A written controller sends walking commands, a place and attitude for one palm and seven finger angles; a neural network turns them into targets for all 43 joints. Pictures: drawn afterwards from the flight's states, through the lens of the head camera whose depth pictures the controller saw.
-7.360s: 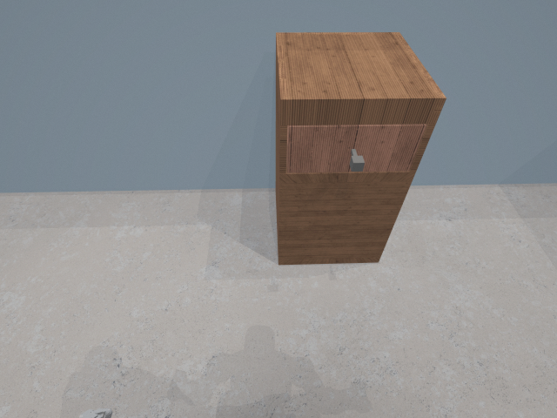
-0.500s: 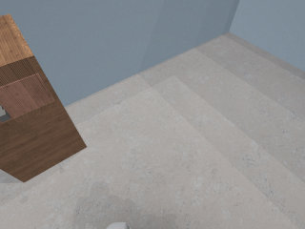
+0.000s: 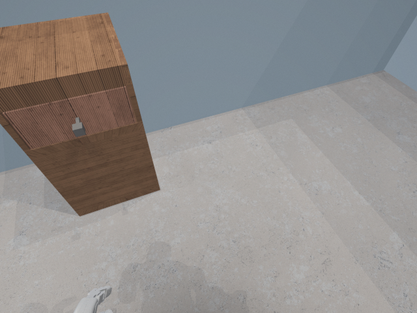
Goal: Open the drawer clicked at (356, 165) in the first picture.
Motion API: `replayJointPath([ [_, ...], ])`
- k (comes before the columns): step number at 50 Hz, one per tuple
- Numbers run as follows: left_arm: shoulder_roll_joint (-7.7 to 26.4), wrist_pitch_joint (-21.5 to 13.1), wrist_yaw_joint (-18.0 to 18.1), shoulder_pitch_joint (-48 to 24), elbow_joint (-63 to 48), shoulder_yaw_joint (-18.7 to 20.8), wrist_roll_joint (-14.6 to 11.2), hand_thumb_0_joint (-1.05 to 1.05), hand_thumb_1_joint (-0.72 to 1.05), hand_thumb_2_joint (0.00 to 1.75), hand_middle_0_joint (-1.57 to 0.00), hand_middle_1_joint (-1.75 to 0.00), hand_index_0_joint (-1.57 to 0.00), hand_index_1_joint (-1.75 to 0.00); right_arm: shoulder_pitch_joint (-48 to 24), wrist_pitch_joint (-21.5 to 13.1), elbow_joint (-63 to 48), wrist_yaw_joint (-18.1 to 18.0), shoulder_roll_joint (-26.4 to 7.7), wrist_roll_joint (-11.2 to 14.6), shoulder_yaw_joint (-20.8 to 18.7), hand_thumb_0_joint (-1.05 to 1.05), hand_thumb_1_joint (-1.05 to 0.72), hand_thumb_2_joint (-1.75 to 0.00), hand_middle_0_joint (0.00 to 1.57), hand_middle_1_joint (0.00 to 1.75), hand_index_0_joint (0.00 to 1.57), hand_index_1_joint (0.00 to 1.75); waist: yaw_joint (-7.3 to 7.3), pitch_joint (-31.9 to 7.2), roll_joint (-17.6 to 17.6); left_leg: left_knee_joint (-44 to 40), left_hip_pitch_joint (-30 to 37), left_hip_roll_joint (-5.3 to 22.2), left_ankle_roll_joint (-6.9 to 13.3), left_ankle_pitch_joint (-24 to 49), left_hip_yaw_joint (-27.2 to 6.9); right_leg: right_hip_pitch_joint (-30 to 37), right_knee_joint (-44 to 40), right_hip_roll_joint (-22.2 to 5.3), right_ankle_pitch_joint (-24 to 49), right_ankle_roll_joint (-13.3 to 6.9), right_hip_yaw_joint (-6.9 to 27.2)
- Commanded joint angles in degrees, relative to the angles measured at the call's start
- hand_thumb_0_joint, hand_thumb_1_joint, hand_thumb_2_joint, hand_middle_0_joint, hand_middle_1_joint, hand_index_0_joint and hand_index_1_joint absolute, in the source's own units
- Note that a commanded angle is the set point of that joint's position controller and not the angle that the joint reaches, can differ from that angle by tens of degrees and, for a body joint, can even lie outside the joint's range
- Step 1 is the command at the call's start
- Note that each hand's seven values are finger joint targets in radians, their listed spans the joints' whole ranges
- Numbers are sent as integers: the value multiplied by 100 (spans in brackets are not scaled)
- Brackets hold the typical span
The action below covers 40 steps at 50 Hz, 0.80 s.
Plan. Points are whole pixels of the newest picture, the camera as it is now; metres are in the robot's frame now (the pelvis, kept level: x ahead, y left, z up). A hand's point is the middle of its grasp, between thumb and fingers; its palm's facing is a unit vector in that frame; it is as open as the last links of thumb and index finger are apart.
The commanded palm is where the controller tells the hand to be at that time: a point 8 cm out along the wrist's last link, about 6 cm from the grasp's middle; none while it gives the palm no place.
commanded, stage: turn to face it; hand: left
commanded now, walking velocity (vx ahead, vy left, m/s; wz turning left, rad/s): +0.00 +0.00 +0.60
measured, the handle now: (78, 126) +0.71 +0.47 -0.15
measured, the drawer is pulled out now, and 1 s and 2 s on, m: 0.00 0.00 0.00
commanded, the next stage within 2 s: take the last steps up to it in 0.54 s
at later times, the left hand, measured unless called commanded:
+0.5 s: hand out of the picture -0.07 +0.23 -0.19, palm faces +0.31 -0.92 -0.24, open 7.4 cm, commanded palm none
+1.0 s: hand out of the picture -0.03 +0.18 -0.16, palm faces +0.38 -0.90 -0.21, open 7.3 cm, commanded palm none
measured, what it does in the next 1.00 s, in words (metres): steps on the spot, turning left: right foot, then left foot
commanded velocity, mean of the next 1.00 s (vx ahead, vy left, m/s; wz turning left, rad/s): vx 0.11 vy -0.03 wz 0.22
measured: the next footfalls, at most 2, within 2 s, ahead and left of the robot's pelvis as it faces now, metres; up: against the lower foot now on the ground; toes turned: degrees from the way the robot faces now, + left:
right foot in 0.04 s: +0.04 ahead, -0.13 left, +0.00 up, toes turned +1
left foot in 0.44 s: -0.03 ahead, +0.13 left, +0.00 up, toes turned +18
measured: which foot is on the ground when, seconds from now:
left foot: down 0.00-0.04, up 0.06-0.42, down 0.44-0.94, up 0.96-1.00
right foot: up 0.00-0.02, down 0.04-0.44, up 0.46-0.90, down 0.92-1.00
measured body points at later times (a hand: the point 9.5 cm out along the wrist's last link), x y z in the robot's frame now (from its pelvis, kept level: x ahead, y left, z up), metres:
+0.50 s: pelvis -0.03 +0.02 -0.01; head -0.01 +0.05 +0.44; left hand -0.09 +0.28 -0.17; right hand +0.13 -0.21 -0.14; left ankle -0.07 +0.12 -0.74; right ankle -0.01 -0.13 -0.72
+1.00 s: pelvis +0.00 +0.00 +0.00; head -0.02 -0.03 +0.45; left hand -0.05 +0.23 -0.14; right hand +0.05 -0.23 -0.17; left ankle -0.07 +0.11 -0.71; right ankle +0.00 -0.09 -0.74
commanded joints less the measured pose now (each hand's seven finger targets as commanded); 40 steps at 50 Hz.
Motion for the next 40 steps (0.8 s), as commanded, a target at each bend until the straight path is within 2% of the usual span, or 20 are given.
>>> replayJointPath([
  [1, 835, -203, 135, 881, -289, 258, 21, 0, 90, 90, -20, -30, -20, -30, -216, -78, -577, -50, -930, 67, -358, 0, -90, -90, 20, 30, 20, 30, 450, -753, 176, -1, -792, 804, 244, 43, -1391, 1818, -2230, -379, 801, -247, 339],
  [2, 1372, -259, 175, 899, -341, 357, 122, 0, 90, 90, -20, -30, -20, -30, -95, -85, -669, -21, -577, 111, -306, 0, -90, -90, 20, 30, 20, 30, 471, -737, -1354, 1333, -1861, 13, -250, -1412, -268, 2332, -2934, -1932, 388, -796, 1921],
  [3, 1499, -198, 169, 640, -458, 303, 112, 0, 90, 90, -20, -30, -20, -30, -181, -74, -745, -30, -692, 22, -345, 0, -90, -90, 20, 30, 20, 30, 425, -507, -1418, 2616, -1786, -49, -362, -2185, 194, 1365, -3001, -2732, 552, -1279, 2181],
  [5, 1125, -232, 158, 86, -534, 244, 63, 0, 90, 90, -20, -30, -20, -30, -108, 51, -514, 25, -803, -17, -393, 0, -90, -90, 20, 30, 20, 30, 172, -40, -1254, 3855, -1531, 284, -357, -1649, 169, 376, -3056, -2143, 259, -1193, 1612],
  [7, 819, -259, 155, -225, -521, 157, 79, 0, 90, 90, -20, -30, -20, -30, 132, 77, -333, 84, -698, -13, -354, 0, -90, -90, 20, 30, 20, 30, -47, 114, -967, 4194, -1498, 448, -451, -1138, 395, 346, -2742, -1719, 1030, -1049, 661],
  [8, 785, -284, 150, -93, -482, 137, 90, 0, 90, 90, -20, -30, -20, -30, 108, 78, -302, 94, -634, -8, -320, 0, -90, -90, 20, 30, 20, 30, 20, 141, -1031, 4155, -1468, 471, -496, -1052, 512, 439, -2645, -1634, 1425, -1010, 388],
  [12, 944, -281, 151, 561, -166, 187, 132, 0, 90, 90, -20, -30, -20, -30, -338, 74, -362, 82, -527, 33, -243, 0, -90, -90, 20, 30, 20, 30, 344, 8, -1143, 3112, -1222, 518, -573, -1434, 810, 978, -2419, -1774, 2235, -1128, 157],
  [16, 1187, -247, 121, 897, 29, 235, 162, 0, 90, 90, -20, -30, -20, -30, -573, 18, -369, 57, -446, 76, -144, 0, -90, -90, 20, 30, 20, 30, 507, -236, -1423, 2013, -728, 443, -514, -1686, 1103, 1243, -2104, -1828, 3029, -1201, 34],
  [18, 1252, -227, 125, 844, 92, 275, 172, 0, 90, 90, -20, -30, -20, -30, -378, -58, -308, 20, -430, 103, -94, 0, -90, -90, 20, 30, 20, 30, 433, -491, -1465, 1217, -285, 400, -464, -1634, 1236, 1390, -1723, -1876, 3495, -1149, -92],
  [20, 1195, -193, 109, 796, 165, 276, 109, 0, 90, 90, -20, -30, -20, -30, -27, -139, -177, -10, -509, 97, -84, 0, -90, -90, 20, 30, 20, 30, 228, -662, -1308, -140, 571, 350, -380, -583, 1287, 1158, -1136, -1646, 3466, -771, -414],
  [21, 1036, -156, 91, 836, 134, 238, 43, 0, 90, 90, -20, -30, -20, -30, 168, -200, -123, -13, -804, 79, -142, 0, -90, -90, 20, 30, 20, 30, 112, -823, -618, -699, 1447, 720, -251, 292, 962, 518, -474, -1438, 2803, -476, -663],
  [22, 641, -123, 60, 889, 10, 167, 18, 0, 90, 90, -20, -30, -20, -30, 292, -236, -169, -30, -1346, 40, -258, 0, -90, -90, 20, 30, 20, 30, 45, -871, 1059, -851, 2169, 2111, 276, 2008, -755, -886, 595, -737, 358, -78, -915],
  [23, 464, -100, 68, 616, -159, 62, 61, 0, 90, 90, -20, -30, -20, -30, 566, -193, -105, -60, -1623, 43, -295, 0, -90, -90, 20, 30, 20, 30, -108, -791, 1390, -863, 1798, 2780, 895, 3075, -1126, -1105, 1350, -557, -1343, -47, -591],
  [24, 503, -19, 127, 339, -58, 71, 69, 0, 90, 90, -20, -30, -20, -30, 565, -229, 16, -155, -1461, 20, -262, 0, -90, -90, 20, 30, 20, 30, -166, -742, 1605, -931, 1444, 2555, 909, 2937, -1035, -1048, 1782, -557, -1190, -76, -136],
  [25, 549, -6, 102, 240, 21, 109, 47, 0, 90, 90, -20, -30, -20, -30, 275, -211, -21, -206, -1290, 9, -208, 0, -90, -90, 20, 30, 20, 30, -64, -434, 1448, -971, 1110, 2321, 897, 2546, -848, -1076, 2062, -563, -833, -103, -32],
  [27, 556, -36, 21, 535, 275, 117, 59, 0, 90, 90, -20, -30, -20, -30, -225, -252, -126, -225, -984, 20, -80, 0, -90, -90, 20, 30, 20, 30, 220, -319, 971, -958, 1001, 1906, 726, 2469, -300, -979, 2147, -548, -192, -81, -81],
  [29, 526, -36, 13, 638, 406, 96, 55, 0, 90, 90, -20, -30, -20, -30, -174, -291, -88, -239, -922, 44, -59, 0, -90, -90, 20, 30, 20, 30, 221, -414, 744, -974, 1188, 1775, 698, 2730, -127, -872, 2027, -494, -6, -24, -110],
  [33, 387, -44, 27, 581, 446, 28, 55, 0, 90, 90, -20, -30, -20, -30, 82, -303, 39, -248, -836, 41, -56, 0, -90, -90, 20, 30, 20, 30, 132, -515, 513, -1068, 1462, 1824, 803, 2348, -310, -750, 1420, -404, 7, 24, -100],
  [38, 204, -143, -62, 330, 477, -66, 125, 0, 90, 90, -20, -30, -20, -30, 451, -347, 298, -242, -744, -27, -83, 0, -90, -90, 20, 30, 20, 30, -47, -101, 559, -1668, 1182, 1959, 900, -840, -897, -644, 517, -307, -268, -120, -200],
  [40, 149, -189, -102, 292, 490, -76, 129, 0, 90, 90, -20, -30, -20, -30, 509, -360, 367, -243, -735, -45, -90, 0, -90, -90, 20, 30, 20, 30, -52, 56, 585, -1746, 922, 1925, 870, -1342, -1022, -385, 0, -235, -274, -198, -256],
])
